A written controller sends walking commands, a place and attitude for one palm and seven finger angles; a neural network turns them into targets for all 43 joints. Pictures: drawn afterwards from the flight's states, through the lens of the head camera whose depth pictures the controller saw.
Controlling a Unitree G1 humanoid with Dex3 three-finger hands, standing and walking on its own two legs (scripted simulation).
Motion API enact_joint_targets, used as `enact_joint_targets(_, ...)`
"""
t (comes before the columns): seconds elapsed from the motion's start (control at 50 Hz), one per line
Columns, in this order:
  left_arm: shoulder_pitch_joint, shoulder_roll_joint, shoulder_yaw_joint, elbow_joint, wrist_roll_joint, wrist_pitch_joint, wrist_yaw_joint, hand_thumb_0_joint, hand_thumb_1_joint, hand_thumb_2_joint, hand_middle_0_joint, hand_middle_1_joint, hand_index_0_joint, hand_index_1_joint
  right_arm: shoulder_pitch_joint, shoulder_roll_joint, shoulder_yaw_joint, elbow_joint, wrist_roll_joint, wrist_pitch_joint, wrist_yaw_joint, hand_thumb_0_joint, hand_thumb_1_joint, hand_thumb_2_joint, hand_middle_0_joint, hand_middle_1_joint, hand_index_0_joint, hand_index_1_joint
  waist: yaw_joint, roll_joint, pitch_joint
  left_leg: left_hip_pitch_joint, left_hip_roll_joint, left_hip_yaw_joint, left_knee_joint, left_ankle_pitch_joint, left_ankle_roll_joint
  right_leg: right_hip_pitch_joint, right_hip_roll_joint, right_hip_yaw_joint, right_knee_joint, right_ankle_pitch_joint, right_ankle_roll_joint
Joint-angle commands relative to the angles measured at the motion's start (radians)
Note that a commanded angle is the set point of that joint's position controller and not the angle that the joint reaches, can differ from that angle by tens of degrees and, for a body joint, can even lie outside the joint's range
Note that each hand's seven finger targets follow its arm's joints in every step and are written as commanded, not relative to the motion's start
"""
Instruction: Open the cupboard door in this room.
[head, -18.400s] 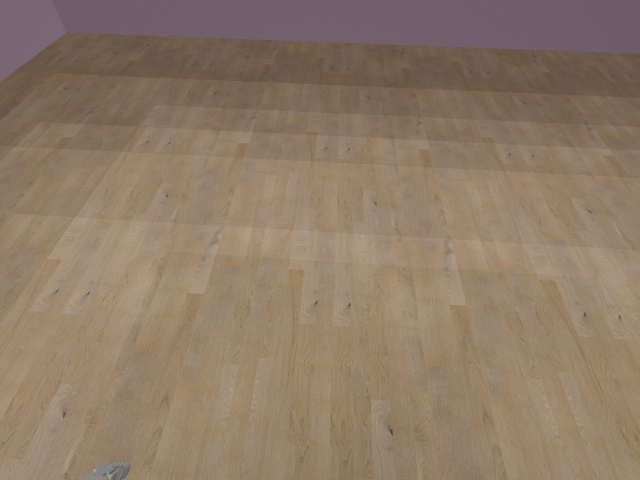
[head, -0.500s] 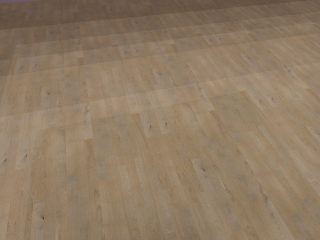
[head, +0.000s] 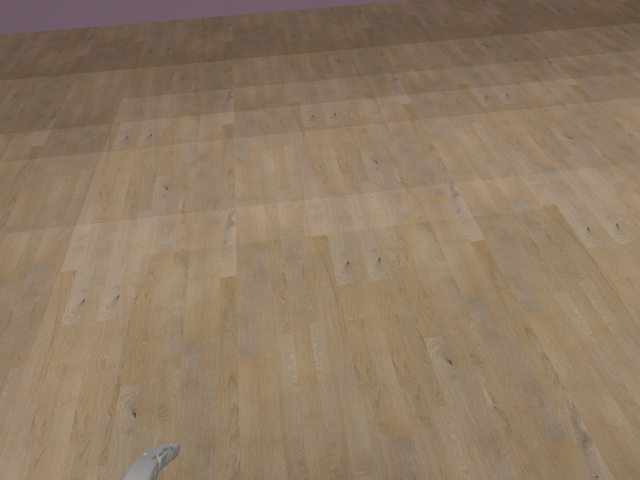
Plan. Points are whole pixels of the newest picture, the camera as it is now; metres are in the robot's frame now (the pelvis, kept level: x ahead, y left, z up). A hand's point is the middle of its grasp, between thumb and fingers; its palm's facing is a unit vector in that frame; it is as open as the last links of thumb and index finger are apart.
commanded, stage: turn or walk to find it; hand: left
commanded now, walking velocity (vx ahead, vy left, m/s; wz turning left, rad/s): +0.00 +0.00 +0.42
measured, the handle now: out of the picture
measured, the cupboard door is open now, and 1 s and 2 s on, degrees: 0 0 0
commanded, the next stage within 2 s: stand and wait in 0.82 s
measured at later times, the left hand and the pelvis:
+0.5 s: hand out of the picture -0.07 +0.19 -0.16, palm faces +0.30 -0.92 -0.25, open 7.3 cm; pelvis -0.02 +0.00 +0.00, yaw +15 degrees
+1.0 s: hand out of the picture -0.02 +0.23 -0.15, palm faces +0.42 -0.87 -0.25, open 7.3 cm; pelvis -0.04 +0.00 +0.01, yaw +26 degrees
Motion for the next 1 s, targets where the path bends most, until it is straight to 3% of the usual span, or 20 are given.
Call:
enact_joint_targets(0.0, 0.167, 0.252, 0.062, -0.038, 0.02, -0.037, 0.024, 0.0, 0.9, 0.9, -0.2, -0.3, -0.2, -0.3, -0.012, -0.095, -0.038, -0.109, 0.015, -0.024, -0.007, 0.0, -0.9, -0.9, 0.2, 0.3, 0.2, 0.3, 0.075, -0.28, -0.101, -0.29, -0.004, 0.033, 0.373, -0.332, -0.022, 0.257, -0.445, 0.373, -0.309, 0.267, -0.206)
enact_joint_targets(0.02, 0.141, 0.227, 0.069, -0.054, 0.01, -0.042, 0.027, 0.0, 0.9, 0.9, -0.2, -0.3, -0.2, -0.3, -0.006, -0.127, -0.048, -0.095, 0.003, -0.004, -0.009, 0.0, -0.9, -0.9, 0.2, 0.3, 0.2, 0.3, 0.069, -0.308, -0.095, -0.265, 0.041, -0.024, 0.524, -0.334, -0.018, 0.141, -0.434, 0.381, -0.344, 0.19, -0.238)
enact_joint_targets(0.06, 0.042, 0.165, 0.052, -0.074, 0.008, -0.038, 0.025, 0.0, 0.9, 0.9, -0.2, -0.3, -0.2, -0.3, 0.009, -0.122, -0.052, -0.055, 0.002, 0.008, 0.003, 0.0, -0.9, -0.9, 0.2, 0.3, 0.2, 0.3, 0.018, -0.141, -0.005, -0.272, 0.069, -0.006, 0.685, -0.196, -0.024, 0.047, -0.333, 0.236, -0.34, 0.101, -0.213)
enact_joint_targets(0.08, 0.011, 0.136, 0.045, -0.082, 0.008, -0.038, 0.026, 0.0, 0.9, 0.9, -0.2, -0.3, -0.2, -0.3, 0.04, -0.111, -0.05, -0.037, 0.001, 0.011, 0.008, 0.0, -0.9, -0.9, 0.2, 0.3, 0.2, 0.3, -0.006, -0.122, -0.006, -0.266, 0.081, 0.007, 0.704, -0.143, -0.032, 0.047, -0.293, 0.157, -0.323, 0.141, -0.189)
enact_joint_targets(0.12, 0.034, 0.12, 0.041, -0.076, 0.009, -0.049, 0.025, 0.0, 0.9, 0.9, -0.2, -0.3, -0.2, -0.3, 0.064, -0.099, -0.044, -0.023, 0.0, 0.014, 0.011, 0.0, -0.9, -0.9, 0.2, 0.3, 0.2, 0.3, 0.0, -0.16, -0.023, -0.266, 0.087, 0.03, 0.718, -0.089, -0.052, 0.085, -0.264, 0.083, -0.314, 0.215, -0.173)
enact_joint_targets(0.18, 0.1, 0.125, 0.043, -0.049, 0.011, -0.05, 0.025, 0.0, 0.9, 0.9, -0.2, -0.3, -0.2, -0.3, 0.035, -0.1, -0.041, -0.023, 0.002, 0.016, 0.01, 0.0, -0.9, -0.9, 0.2, 0.3, 0.2, 0.3, 0.026, -0.153, -0.037, -0.279, 0.101, 0.043, 0.683, -0.09, -0.068, 0.144, -0.28, 0.062, -0.304, 0.26, -0.181)
enact_joint_targets(0.3, 0.199, 0.159, 0.052, 0.0, 0.02, -0.047, 0.023, 0.0, 0.9, 0.9, -0.2, -0.3, -0.2, -0.3, -0.049, -0.081, -0.021, -0.032, 0.008, 0.009, 0.006, 0.0, -0.9, -0.9, 0.2, 0.3, 0.2, 0.3, 0.068, -0.177, -0.074, -0.247, 0.112, 0.096, 0.476, -0.183, -0.077, 0.251, -0.312, 0.024, -0.252, 0.475, -0.207)
enact_joint_targets(0.4, 0.227, 0.188, 0.061, 0.031, 0.027, -0.037, 0.021, 0.0, 0.9, 0.9, -0.2, -0.3, -0.2, -0.3, -0.098, -0.066, -0.004, -0.051, 0.02, -0.007, 0.003, 0.0, -0.9, -0.9, 0.2, 0.3, 0.2, 0.3, 0.089, -0.213, -0.102, -0.138, 0.097, 0.159, 0.25, -0.225, -0.053, 0.257, -0.332, 0.003, -0.195, 0.566, -0.225)
enact_joint_targets(0.44, 0.198, 0.199, 0.065, 0.038, 0.025, -0.033, 0.021, 0.0, 0.9, 0.9, -0.2, -0.3, -0.2, -0.3, -0.065, -0.07, -0.003, -0.046, 0.021, -0.012, 0.001, 0.0, -0.9, -0.9, 0.2, 0.3, 0.2, 0.3, 0.06, -0.226, -0.105, -0.069, 0.098, 0.179, 0.156, -0.172, -0.044, 0.213, -0.342, -0.019, -0.17, 0.516, -0.209)
enact_joint_targets(0.48, 0.173, 0.19, 0.066, 0.041, 0.017, -0.027, 0.018, 0.0, 0.9, 0.9, -0.2, -0.3, -0.2, -0.3, -0.025, -0.084, -0.006, -0.039, 0.018, -0.02, 0.002, 0.0, -0.9, -0.9, 0.2, 0.3, 0.2, 0.3, 0.027, -0.179, -0.111, 0.076, 0.102, 0.188, -0.045, -0.015, -0.03, 0.128, -0.312, -0.074, -0.09, 0.41, -0.147)
enact_joint_targets(0.5, 0.178, 0.167, 0.062, 0.032, 0.009, -0.02, 0.016, 0.0, 0.9, 0.9, -0.2, -0.3, -0.2, -0.3, 0.009, -0.134, -0.017, -0.036, 0.014, -0.031, 0.004, 0.0, -0.9, -0.9, 0.2, 0.3, 0.2, 0.3, 0.002, -0.057, -0.134, 0.212, 0.165, 0.112, -0.15, 0.108, -0.003, 0.01, -0.268, -0.119, 0.033, 0.287, -0.094)
enact_joint_targets(0.52, 0.18, 0.108, 0.051, -0.001, 0.004, -0.014, 0.009, 0.0, 0.9, 0.9, -0.2, -0.3, -0.2, -0.3, 0.037, -0.233, -0.04, -0.042, 0.005, -0.037, 0.001, 0.0, -0.9, -0.9, 0.2, 0.3, 0.2, 0.3, -0.011, 0.229, -0.123, 0.312, 0.402, -0.198, -0.183, 0.394, 0.102, -0.228, -0.131, -0.175, 0.226, -0.124, -0.013)
enact_joint_targets(0.54, 0.107, 0.095, 0.033, -0.028, 0.014, -0.003, 0.014, 0.0, 0.9, 0.9, -0.2, -0.3, -0.2, -0.3, 0.07, -0.276, -0.048, -0.028, 0.006, -0.026, -0.007, 0.0, -0.9, -0.9, 0.2, 0.3, 0.2, 0.3, -0.042, 0.256, -0.092, 0.231, 0.49, -0.255, -0.218, 0.489, 0.186, -0.254, -0.094, -0.099, 0.374, -0.336, -0.005)
enact_joint_targets(0.56, 0.068, 0.099, 0.038, -0.022, 0.015, 0.009, 0.019, 0.0, 0.9, 0.9, -0.2, -0.3, -0.2, -0.3, 0.06, -0.254, -0.045, -0.02, 0.005, -0.03, -0.019, 0.0, -0.9, -0.9, 0.2, 0.3, 0.2, 0.3, -0.038, 0.253, -0.08, 0.193, 0.453, -0.236, -0.215, 0.497, 0.181, -0.266, -0.095, -0.018, 0.445, -0.303, -0.006)
enact_joint_targets(0.58, 0.067, 0.112, 0.041, -0.014, 0.01, 0.009, 0.014, 0.0, 0.9, 0.9, -0.2, -0.3, -0.2, -0.3, 0.005, -0.231, -0.038, -0.034, 0.006, -0.028, -0.025, 0.0, -0.9, -0.9, 0.2, 0.3, 0.2, 0.3, -0.013, 0.218, -0.056, 0.168, 0.419, -0.196, -0.207, 0.442, 0.183, -0.281, -0.099, 0.001, 0.493, -0.241, -0.004)
enact_joint_targets(0.62, 0.097, 0.112, 0.045, 0.014, 0.012, 0.002, 0.002, 0.0, 0.9, 0.9, -0.2, -0.3, -0.2, -0.3, -0.054, -0.192, -0.022, -0.055, 0.006, -0.036, -0.027, 0.0, -0.9, -0.9, 0.2, 0.3, 0.2, 0.3, 0.021, 0.122, -0.05, 0.172, 0.337, -0.104, -0.187, 0.501, 0.16, -0.27, -0.086, 0.006, 0.522, -0.13, 0.004)
enact_joint_targets(0.68, 0.114, 0.113, 0.044, 0.021, 0.011, 0.001, 0.001, 0.0, 0.9, 0.9, -0.2, -0.3, -0.2, -0.3, -0.044, -0.183, -0.023, -0.057, 0.012, -0.044, -0.025, 0.0, -0.9, -0.9, 0.2, 0.3, 0.2, 0.3, 0.027, 0.1, -0.076, 0.198, 0.301, -0.062, -0.186, 0.55, 0.148, -0.253, -0.076, 0.007, 0.517, -0.078, 0.016)
enact_joint_targets(0.88, -0.004, 0.089, 0.033, -0.047, 0.004, -0.002, 0.009, 0.0, 0.9, 0.9, -0.2, -0.3, -0.2, -0.3, 0.029, -0.185, -0.042, -0.049, 0.001, -0.034, -0.021, 0.0, -0.9, -0.9, 0.2, 0.3, 0.2, 0.3, -0.009, 0.138, -0.073, 0.167, 0.3, -0.198, -0.161, 0.504, 0.177, -0.169, -0.033, 0.016, 0.265, -0.141, 0.016)
enact_joint_targets(0.94, 0.035, 0.085, 0.033, -0.047, -0.001, -0.007, 0.012, 0.0, 0.9, 0.9, -0.2, -0.3, -0.2, -0.3, 0.005, -0.192, -0.049, -0.062, -0.002, -0.026, -0.019, 0.0, -0.9, -0.9, 0.2, 0.3, 0.2, 0.3, 0.01, 0.147, -0.091, 0.095, 0.274, -0.236, -0.133, 0.48, 0.164, -0.047, 0.001, 0.001, 0.105, -0.103, 0.001)
enact_joint_targets(0.98, 0.091, 0.099, 0.037, -0.036, -0.002, -0.019, 0.014, 0.0, 0.9, 0.9, -0.2, -0.3, -0.2, -0.3, -0.004, -0.182, -0.051, -0.064, 0.005, -0.024, -0.016, 0.0, -0.9, -0.9, 0.2, 0.3, 0.2, 0.3, 0.041, 0.121, -0.11, 0.026, 0.239, -0.238, -0.078, 0.43, 0.13, 0.091, 0.008, -0.006, -0.086, 0.042, -0.007)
